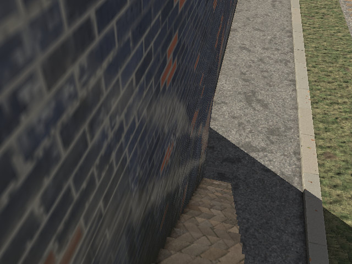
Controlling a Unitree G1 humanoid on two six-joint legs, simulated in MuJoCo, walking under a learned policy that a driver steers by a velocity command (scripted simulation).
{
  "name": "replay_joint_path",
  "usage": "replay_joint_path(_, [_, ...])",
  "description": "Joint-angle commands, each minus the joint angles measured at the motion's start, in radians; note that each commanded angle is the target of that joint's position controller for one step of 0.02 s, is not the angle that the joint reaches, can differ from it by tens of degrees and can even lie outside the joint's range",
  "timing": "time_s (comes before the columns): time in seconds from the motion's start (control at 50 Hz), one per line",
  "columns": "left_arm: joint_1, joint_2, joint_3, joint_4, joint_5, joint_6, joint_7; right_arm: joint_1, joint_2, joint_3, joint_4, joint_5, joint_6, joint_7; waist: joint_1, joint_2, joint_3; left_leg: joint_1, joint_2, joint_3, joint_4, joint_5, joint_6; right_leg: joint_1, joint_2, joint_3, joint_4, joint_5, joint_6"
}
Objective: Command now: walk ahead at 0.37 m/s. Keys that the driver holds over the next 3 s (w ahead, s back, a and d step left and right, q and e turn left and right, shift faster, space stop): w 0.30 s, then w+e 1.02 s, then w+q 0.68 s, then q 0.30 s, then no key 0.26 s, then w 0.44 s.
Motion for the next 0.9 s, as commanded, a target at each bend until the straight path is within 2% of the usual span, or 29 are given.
replay_joint_path(0.02, [-0.011,0.083,0.014,-0.079,0.01,0.002,0.003,0.045,-0.133,-0.045,-0.032,0.002,-0.044,0.007,0.022,0.097,0.202,-0.12,0.024,-0.054,-0.115,-0.007,0.077,-0.138,-0.063,0.086,0.036,-0.163,-0.063])
replay_joint_path(0.08, [-0.079,0.035,0.004,-0.124,0.024,0.005,0.008,0.161,-0.136,-0.054,-0.011,0.034,-0.064,0.001,-0.04,0.17,0.131,0.012,0.121,-0.226,-0.124,0.082,0.146,-0.309,-0.01,-0.007,0.33,0.017,-0.005])
replay_joint_path(0.1, [-0.13,0.06,0.019,-0.125,0.022,0.018,0.01,0.197,-0.163,-0.062,-0.023,0.012,-0.065,-0.005,-0.074,0.14,0.159,0.129,0.237,-0.391,-0.156,0.193,0.2,-0.49,0.008,0.007,0.447,-0.077,0.015])
replay_joint_path(0.14, [-0.191,0.062,0.021,-0.149,0.018,0.022,0.009,0.218,-0.178,-0.07,-0.013,0.022,-0.082,-0.012,-0.091,0.115,0.168,0.173,0.32,-0.474,-0.155,0.307,0.258,-0.663,-0.038,0.089,0.608,-0.192,0.032])
replay_joint_path(0.2, [-0.138,0.023,0.01,-0.143,0.025,0.026,-0.014,0.155,-0.135,-0.055,-0.022,0.018,-0.098,-0.025,-0.04,0.097,0.164,0.028,0.273,-0.356,-0.131,0.247,0.215,-0.564,-0.075,0.099,0.597,0.021,0.044])
replay_joint_path(0.22, [-0.138,0.075,0.029,-0.141,0.011,0.022,-0.027,0.11,-0.101,-0.048,-0.045,0.019,-0.1,-0.027,-0.023,0.035,0.18,-0.057,0.193,-0.254,0.02,0.067,0.182,-0.554,-0.087,0.14,0.442,0.307,0.036])
replay_joint_path(0.24, [-0.17,0.091,0.031,-0.154,0.009,0.017,-0.046,0.082,-0.064,-0.045,-0.042,0.016,-0.123,-0.042,-0.032,0.085,0.148,-0.054,0.148,-0.214,0.141,-0.116,0.127,-0.581,-0.112,0.176,0.37,0.501,0.033])
replay_joint_path(0.28, [-0.163,0.027,0.014,-0.148,0.004,0.032,-0.08,0.115,-0.04,-0.041,-0.04,0.047,-0.118,-0.067,-0.03,0.022,0.137,-0.291,0.103,-0.162,0.223,-0.287,0.138,-0.419,-0.049,0.072,0.322,0.838,0.035])
replay_joint_path(0.3, [-0.132,-0.005,-0.002,-0.14,-0.005,0.034,-0.092,0.089,-0.038,-0.037,-0.037,0.065,-0.124,-0.082,0.002,0.031,0.136,-0.454,0.092,-0.122,0.27,-0.336,0.128,-0.256,-0.026,0.044,0.335,0.988,0.05])
replay_joint_path(0.34, [-0.126,-0.064,-0.033,-0.128,-0.059,0.039,-0.097,0.047,-0.047,-0.04,-0.07,0.032,-0.113,-0.088,0.005,0.067,0.161,-0.561,0.076,-0.021,0.344,-0.325,0.115,-0.11,-0.006,-0.019,0.17,0.933,0.075])
replay_joint_path(0.38, [-0.13,-0.031,-0.014,-0.099,-0.049,0.029,-0.078,0.137,-0.044,-0.052,-0.047,0.0,-0.095,-0.084,-0.069,0.082,0.131,-0.48,0.123,-0.001,0.491,-0.17,0.126,-0.044,0.003,-0.079,0.114,0.862,0.058])
replay_joint_path(0.4, [0.064,-0.015,-0.004,-0.024,-0.038,0.022,-0.053,0.106,-0.096,-0.068,-0.044,-0.009,-0.072,-0.054,0.02,0.131,0.017,-0.485,0.145,-0.001,0.674,-0.006,0.135,0.126,-0.002,-0.077,0.219,0.841,0.023])
replay_joint_path(0.44, [0.362,0.091,0.043,0.041,-0.041,0.004,-0.043,0.098,-0.188,-0.115,-0.043,-0.03,-0.035,-0.024,0.245,-0.057,0.028,-0.48,-0.017,0.14,1.287,-0.069,0.141,0.28,-0.053,-0.077,-0.217,0.691,-0.017])
replay_joint_path(0.46, [0.366,0.147,0.053,0.057,-0.027,-0.011,-0.049,0.083,-0.097,-0.106,-0.084,-0.032,-0.035,-0.018,0.182,-0.2,0.099,-0.839,-0.106,0.169,1.72,-0.525,0.107,0.395,-0.159,0.08,-0.007,1.075,-0.052])
replay_joint_path(0.48, [0.368,0.239,0.068,0.016,0.001,-0.025,-0.04,0.118,-0.049,-0.088,-0.16,0.01,-0.043,-0.036,0.086,-0.259,0.026,-1.04,-0.02,0.099,1.79,-0.522,0.115,0.514,-0.329,0.253,0.269,1.814,-0.096])
replay_joint_path(0.5, [0.373,0.195,0.074,-0.004,-0.007,-0.038,-0.037,0.151,-0.088,-0.087,-0.13,-0.013,-0.039,-0.038,0.089,-0.065,0.006,-1.094,0.038,0.068,1.607,-0.332,0.117,0.491,-0.335,0.291,0.235,1.516,-0.119])
replay_joint_path(0.54, [0.357,0.192,0.079,-0.007,0.034,-0.05,-0.012,0.083,-0.045,-0.078,-0.141,-0.006,-0.035,-0.053,0.115,-0.131,-0.014,-1.117,0.087,-0.089,1.483,-0.184,0.068,0.301,-0.449,0.514,0.236,0.95,-0.298])
replay_joint_path(0.56, [0.288,0.129,0.055,-0.01,0.039,-0.055,-0.006,0.014,-0.085,-0.081,-0.174,-0.006,-0.015,-0.054,0.079,-0.104,0.06,-1.093,0.122,-0.118,1.21,0.005,-0.001,0.133,-0.476,0.593,0.132,0.657,-0.333])
replay_joint_path(0.58, [0.206,0.046,0.019,-0.035,0.016,-0.056,0.01,-0.079,-0.09,-0.077,-0.181,-0.01,0.001,-0.047,0.036,-0.062,0.185,-0.956,0.121,-0.118,0.923,0.171,-0.062,-0.111,-0.391,0.546,0.063,0.515,-0.294])
replay_joint_path(0.6, [0.098,0.037,0.0,-0.06,-0.025,-0.053,0.026,-0.184,-0.095,-0.071,-0.24,-0.004,0.013,-0.044,-0.014,0.003,0.224,-0.623,0.094,-0.058,0.561,0.344,-0.077,-0.386,-0.277,0.397,-0.014,0.531,-0.212])
replay_joint_path(0.64, [0.147,0.133,0.013,0.01,-0.039,-0.058,0.061,-0.05,-0.032,-0.06,-0.159,-0.047,0.056,-0.035,-0.039,-0.095,0.157,-0.488,0.053,-0.084,0.692,0.53,-0.077,-0.393,-0.263,0.449,0.038,0.493,-0.242])
replay_joint_path(0.68, [0.068,0.026,-0.024,-0.01,-0.099,-0.072,0.076,-0.245,-0.085,-0.059,-0.254,-0.012,0.018,-0.04,0.003,-0.091,0.234,-0.425,0.043,-0.074,0.173,0.878,-0.071,-0.432,-0.101,0.309,0.098,0.174,-0.17])
replay_joint_path(0.72, [0.12,0.058,-0.017,0.006,-0.059,-0.041,0.071,-0.236,-0.033,-0.043,-0.236,-0.007,0.03,-0.012,0.064,-0.026,0.167,-0.141,-0.037,-0.013,0.034,0.88,-0.06,-0.476,-0.08,0.295,0.141,0.095,-0.17])
replay_joint_path(0.76, [0.171,0.038,-0.019,0.014,-0.024,-0.036,0.063,-0.167,-0.043,-0.05,-0.22,0.01,0.041,-0.007,0.071,-0.019,0.17,-0.134,-0.04,-0.025,0.004,0.917,-0.045,-0.386,-0.048,0.313,0.311,0.052,-0.175])
replay_joint_path(0.78, [0.197,0.034,-0.02,0.026,-0.028,-0.035,0.062,-0.146,-0.039,-0.046,-0.222,0.003,0.037,-0.012,0.073,-0.039,0.172,-0.136,-0.021,-0.071,-0.069,0.909,-0.038,-0.326,-0.032,0.339,0.391,0.078,-0.175])
replay_joint_path(0.8, [0.184,0.05,-0.012,0.027,-0.015,-0.031,0.059,-0.09,-0.09,-0.06,-0.2,0.001,0.024,-0.011,0.068,-0.023,0.165,-0.109,-0.016,-0.077,-0.093,0.898,-0.029,-0.264,-0.019,0.329,0.493,0.129,-0.165])
replay_joint_path(0.86, [0.133,0.111,0.002,0.056,0.0,-0.001,0.073,0.29,-0.154,-0.107,-0.09,0.012,0.008,-0.011,-0.091,-0.019,0.085,0.218,0.083,-0.124,-0.247,0.876,-0.032,-0.289,0.009,0.327,0.941,0.307,-0.148])
replay_joint_path(0.88, [0.129,0.084,0.007,0.058,-0.018,-0.007,0.058,0.385,-0.177,-0.116,-0.048,-0.003,-0.002,-0.008,-0.115,0.108,0.135,0.362,0.097,-0.119,-0.323,0.827,-0.044,-0.442,0.061,0.305,1.135,0.148,-0.128])
replay_joint_path(0.9, [0.317,0.011,0.004,0.042,-0.057,-0.015,0.052,0.311,-0.225,-0.114,-0.073,-0.039,-0.024,0.017,0.018,0.344,0.134,0.494,0.216,-0.15,-0.114,1.348,0.009,-0.634,0.175,0.171,1.406,-0.536,-0.098])
Next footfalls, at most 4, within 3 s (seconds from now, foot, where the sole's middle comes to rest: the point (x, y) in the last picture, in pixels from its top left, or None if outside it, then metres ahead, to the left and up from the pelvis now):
0.44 right None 0.18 -0.13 -0.99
0.88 left None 0.43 0.03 -1.20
1.36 right None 0.59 -0.26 -1.42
1.96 left None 0.88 -0.03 -1.63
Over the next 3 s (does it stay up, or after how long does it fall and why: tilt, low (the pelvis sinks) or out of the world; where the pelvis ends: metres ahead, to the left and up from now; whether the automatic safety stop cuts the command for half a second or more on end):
stays up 1.05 -0.28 -1.09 its command is cut before an obstacle after 0.1 s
